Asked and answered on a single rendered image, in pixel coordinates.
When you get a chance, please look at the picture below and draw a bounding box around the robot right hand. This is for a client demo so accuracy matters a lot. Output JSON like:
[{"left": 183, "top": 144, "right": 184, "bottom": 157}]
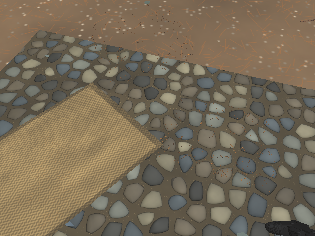
[{"left": 265, "top": 219, "right": 315, "bottom": 236}]

